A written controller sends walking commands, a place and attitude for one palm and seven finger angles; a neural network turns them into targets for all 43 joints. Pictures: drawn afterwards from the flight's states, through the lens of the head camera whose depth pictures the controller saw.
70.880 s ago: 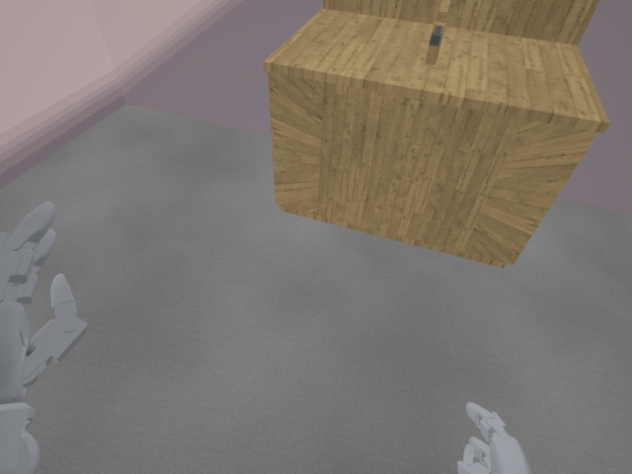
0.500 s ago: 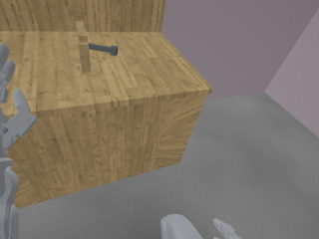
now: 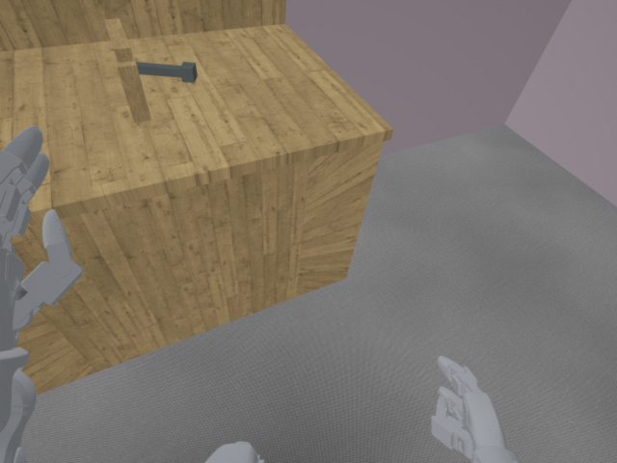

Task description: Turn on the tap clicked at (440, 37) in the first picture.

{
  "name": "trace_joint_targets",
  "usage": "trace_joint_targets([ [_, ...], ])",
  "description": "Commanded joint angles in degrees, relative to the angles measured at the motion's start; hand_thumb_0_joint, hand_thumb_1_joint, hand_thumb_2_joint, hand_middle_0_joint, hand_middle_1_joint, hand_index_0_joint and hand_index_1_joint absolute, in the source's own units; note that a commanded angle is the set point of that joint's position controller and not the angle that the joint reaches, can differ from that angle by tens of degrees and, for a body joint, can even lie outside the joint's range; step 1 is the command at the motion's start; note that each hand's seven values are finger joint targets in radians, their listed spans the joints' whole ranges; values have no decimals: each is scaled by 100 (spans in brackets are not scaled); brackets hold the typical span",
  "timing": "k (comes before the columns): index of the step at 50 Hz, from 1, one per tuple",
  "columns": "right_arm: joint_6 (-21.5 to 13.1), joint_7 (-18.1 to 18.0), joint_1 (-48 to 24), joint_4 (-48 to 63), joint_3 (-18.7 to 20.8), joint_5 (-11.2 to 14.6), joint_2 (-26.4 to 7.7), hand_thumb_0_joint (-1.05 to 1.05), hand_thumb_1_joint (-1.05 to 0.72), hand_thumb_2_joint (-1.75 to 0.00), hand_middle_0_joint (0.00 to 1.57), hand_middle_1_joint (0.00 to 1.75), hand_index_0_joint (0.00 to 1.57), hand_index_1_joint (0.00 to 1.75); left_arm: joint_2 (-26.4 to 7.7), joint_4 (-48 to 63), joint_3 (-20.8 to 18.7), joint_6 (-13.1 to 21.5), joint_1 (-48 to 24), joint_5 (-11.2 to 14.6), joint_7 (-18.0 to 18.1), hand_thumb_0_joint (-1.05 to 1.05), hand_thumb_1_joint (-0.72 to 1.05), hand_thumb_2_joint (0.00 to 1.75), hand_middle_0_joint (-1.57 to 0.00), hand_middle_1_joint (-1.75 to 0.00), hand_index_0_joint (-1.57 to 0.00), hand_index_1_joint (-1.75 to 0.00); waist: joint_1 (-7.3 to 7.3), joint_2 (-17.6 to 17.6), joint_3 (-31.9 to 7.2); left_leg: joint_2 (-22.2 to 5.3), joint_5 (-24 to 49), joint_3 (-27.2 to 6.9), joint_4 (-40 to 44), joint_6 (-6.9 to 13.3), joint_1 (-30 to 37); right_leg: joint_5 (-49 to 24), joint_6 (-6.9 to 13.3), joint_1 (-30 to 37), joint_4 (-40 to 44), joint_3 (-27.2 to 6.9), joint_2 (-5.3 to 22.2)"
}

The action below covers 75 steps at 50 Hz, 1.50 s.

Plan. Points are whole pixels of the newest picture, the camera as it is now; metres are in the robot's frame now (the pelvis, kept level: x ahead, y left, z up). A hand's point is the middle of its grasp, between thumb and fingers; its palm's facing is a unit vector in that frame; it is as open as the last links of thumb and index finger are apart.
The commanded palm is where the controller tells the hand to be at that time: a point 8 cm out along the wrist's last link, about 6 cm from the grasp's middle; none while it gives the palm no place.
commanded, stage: look again from close up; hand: left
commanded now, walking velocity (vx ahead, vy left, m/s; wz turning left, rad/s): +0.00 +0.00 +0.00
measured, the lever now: (188, 72) +0.77 +0.28 +0.10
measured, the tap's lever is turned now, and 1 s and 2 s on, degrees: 64 64 64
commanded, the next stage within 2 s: shuffle to correct the standing spot in 0.42 s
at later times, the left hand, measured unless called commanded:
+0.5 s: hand (63, 260) +0.23 +0.23 +0.21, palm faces +0.43 -0.81 -0.39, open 7.4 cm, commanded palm +0.16 +0.28 +0.20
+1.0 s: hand (44, 226) +0.26 +0.26 +0.22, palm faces +0.44 -0.78 -0.44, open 7.4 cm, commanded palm +0.19 +0.30 +0.20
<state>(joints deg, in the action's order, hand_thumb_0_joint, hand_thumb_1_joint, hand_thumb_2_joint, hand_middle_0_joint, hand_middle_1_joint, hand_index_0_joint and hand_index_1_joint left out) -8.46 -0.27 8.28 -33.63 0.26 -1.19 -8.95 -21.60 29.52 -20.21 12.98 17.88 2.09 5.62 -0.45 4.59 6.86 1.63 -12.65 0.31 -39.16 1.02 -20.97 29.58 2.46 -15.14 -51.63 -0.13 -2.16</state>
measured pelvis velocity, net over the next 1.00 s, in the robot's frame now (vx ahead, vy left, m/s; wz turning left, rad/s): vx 0.05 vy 0.00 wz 0.09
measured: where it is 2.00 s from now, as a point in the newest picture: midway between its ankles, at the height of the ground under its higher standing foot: (299, 447)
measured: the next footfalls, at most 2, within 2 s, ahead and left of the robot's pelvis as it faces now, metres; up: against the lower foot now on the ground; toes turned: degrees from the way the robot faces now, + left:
left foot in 0.32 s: +0.06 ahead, +0.14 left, +0.00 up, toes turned +7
right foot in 1.06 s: +0.18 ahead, -0.11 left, +0.00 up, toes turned -1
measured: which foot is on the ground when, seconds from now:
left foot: down 0.00-0.08, up 0.10-0.30, down 0.32-1.00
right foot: down 0.00-0.80, up 0.82-1.00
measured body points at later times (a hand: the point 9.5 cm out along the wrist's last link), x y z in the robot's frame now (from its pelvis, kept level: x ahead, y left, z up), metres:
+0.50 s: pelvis +0.02 -0.01 +0.02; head +0.06 +0.00 +0.47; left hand +0.20 +0.27 +0.23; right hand +0.24 -0.23 -0.04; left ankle +0.02 +0.14 -0.71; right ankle +0.01 -0.10 -0.71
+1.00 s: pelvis +0.05 +0.00 +0.02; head +0.08 +0.02 +0.47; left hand +0.23 +0.29 +0.24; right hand +0.20 -0.18 -0.08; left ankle +0.02 +0.14 -0.71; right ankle +0.11 -0.11 -0.68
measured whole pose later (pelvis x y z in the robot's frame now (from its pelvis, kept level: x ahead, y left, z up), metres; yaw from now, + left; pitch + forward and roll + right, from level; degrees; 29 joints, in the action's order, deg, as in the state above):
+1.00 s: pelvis +0.05 +0.00 +0.02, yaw +5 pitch -1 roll -1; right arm -6.8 -0.3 15.2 -34.7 -2.5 -0.2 -6.8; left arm -24.4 32.9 -23.3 12.7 25.4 2.0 7.9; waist -1.9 0.7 4.2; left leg -2.8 -18.3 0.6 -30.8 -0.8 -11.6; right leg 20.7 1.7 -24.3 -44.7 3.2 0.8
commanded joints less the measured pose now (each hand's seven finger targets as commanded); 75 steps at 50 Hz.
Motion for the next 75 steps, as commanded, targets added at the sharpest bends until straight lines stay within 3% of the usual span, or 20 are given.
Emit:
trace_joint_targets([
  [1,-227,11,-305,848,239,46,-770,0,-90,-90,20,30,20,30,-1620,1448,-1675,477,345,119,127,0,90,90,-20,-30,-20,-30,294,-2095,-960,-1137,-2333,-1789,2674,494,-738,-245,3,1140,1413,91,82],
  [3,-95,47,-92,935,255,86,-704,0,-90,-90,20,30,20,30,-1318,1053,-1487,454,867,98,52,0,90,90,-20,-30,-20,-30,250,-893,-1196,-413,-2029,-770,1317,59,-1170,-295,137,1929,2819,-287,296],
  [5,35,14,78,957,311,149,-839,0,-90,-90,20,30,20,30,-977,770,-1103,280,854,183,-32,0,90,90,-20,-30,-20,-30,130,1107,-662,145,-976,-221,-1978,-259,-1146,676,945,236,4409,-2899,2037],
  [10,-163,-153,25,514,19,106,-753,0,-90,-90,20,30,20,30,-626,-308,-556,115,110,50,117,0,90,90,-20,-30,-20,-30,30,380,-759,-244,-520,-91,-255,-113,-524,-2590,552,606,3272,-923,1395],
  [17,-260,-253,-241,676,248,136,-1010,0,-90,-90,20,30,20,30,-920,1421,-385,200,-888,-101,361,0,90,90,-20,-30,-20,-30,261,-572,-1688,-904,2897,-352,1111,396,2426,-3938,-484,265,2024,-244,781],
  [23,-62,-100,-286,907,222,206,-808,0,-90,-90,20,30,20,30,-1256,1850,-1161,291,790,40,456,0,90,90,-20,-30,-20,-30,172,-850,-1634,-496,2398,-131,687,-15,1022,-4520,33,1483,2499,-300,931],
  [36,249,-351,-269,914,149,278,-899,0,-90,-90,20,30,20,30,-723,781,-234,-83,-597,86,263,0,90,90,-20,-30,-20,-30,-57,-76,-332,-401,-1385,-45,456,208,153,563,449,-308,2966,-991,1010],
  [38,182,-374,-195,845,149,231,-946,0,-90,-90,20,30,20,30,-785,1207,-177,-29,-1008,20,303,0,90,90,-20,-30,-20,-30,-76,-661,-487,-557,-1320,-422,1006,338,685,240,372,-567,2205,-498,777],
  [40,65,-367,-138,816,146,205,-1012,0,-90,-90,20,30,20,30,-899,1819,-272,97,-1255,-42,383,0,90,90,-20,-30,-20,-30,-155,-2492,-652,-1570,-1299,-2588,2155,906,1743,-338,-61,-1632,337,385,-24],
  [42,-146,-318,-71,745,79,74,-776,0,-90,-90,20,30,20,30,-1246,2022,-531,199,-1104,-133,409,0,90,90,-20,-30,-20,-30,-151,-2355,-595,-2118,299,-3522,2379,1371,2392,19,-25,-2607,-809,-211,319],
  [51,6,-96,110,737,215,197,-892,0,-90,-90,20,30,20,30,-753,225,-991,201,1616,120,275,0,90,90,-20,-30,-20,-30,118,-1195,-1080,-1168,57,-205,1059,508,-84,-1738,-164,1080,2156,1101,-77],
  [53,71,-123,123,710,265,224,-842,0,-90,-90,20,30,20,30,-966,88,-1066,174,1182,47,307,0,90,90,-20,-30,-20,-30,190,391,-1351,-717,-780,278,-1300,306,-1371,-564,306,2221,2784,-336,786],
  [54,89,-134,64,809,307,257,-812,0,-90,-90,20,30,20,30,-1057,100,-1081,146,913,41,314,0,90,90,-20,-30,-20,-30,133,1597,-1467,-189,-1736,315,-2946,133,-2375,-115,1013,2481,3417,-2783,2052],
  [56,89,-103,-90,745,317,262,-936,0,-90,-90,20,30,20,30,-867,373,-790,165,239,10,236,0,90,90,-20,-30,-20,-30,72,932,-1005,-548,-1436,-404,-3885,50,-2412,380,1169,1399,3849,-3019,2292],
  [59,235,-98,-168,621,164,213,-867,0,-90,-90,20,30,20,30,-897,836,-588,258,105,-64,216,0,90,90,-20,-30,-20,-30,21,137,-583,-1003,-908,-312,-3079,-46,-1581,-457,1136,-4,3807,-1569,2088],
  [67,27,-342,-112,787,268,120,-806,0,-90,-90,20,30,20,30,-1062,1789,-712,239,-136,52,445,0,90,90,-20,-30,-20,-30,87,-1096,-1102,-335,-354,772,805,23,1595,-101,616,-606,2324,-6,1102],
  [68,6,-352,-27,844,318,149,-925,0,-90,-90,20,30,20,30,-1019,1890,-733,309,-228,90,441,0,90,90,-20,-30,-20,-30,-2,-1935,-1186,-744,-906,-118,1317,239,2117,-149,386,-1116,1225,157,705],
  [69,-6,-313,-31,882,342,173,-1057,0,-90,-90,20,30,20,30,-959,1957,-797,371,-268,85,470,0,90,90,-20,-30,-20,-30,-29,-3373,-1220,-1930,-1245,-2339,2119,757,2780,271,20,-2318,-369,562,55],
  [71,-85,-272,-162,835,240,155,-760,0,-90,-90,20,30,20,30,-1234,1119,-1091,419,-108,35,416,0,90,90,-20,-30,-20,-30,-33,-2216,-670,-2577,-851,-3408,2571,1398,1884,-106,-12,-2767,-1736,-237,287],
  [75,-42,-140,107,813,364,209,-882,0,-90,-90,20,30,20,30,-848,1222,-908,323,603,57,222,0,90,90,-20,-30,-20,-30,89,-1624,-1015,-1922,288,-1119,1918,1016,1394,-921,-119,-2177,-716,81,618],
])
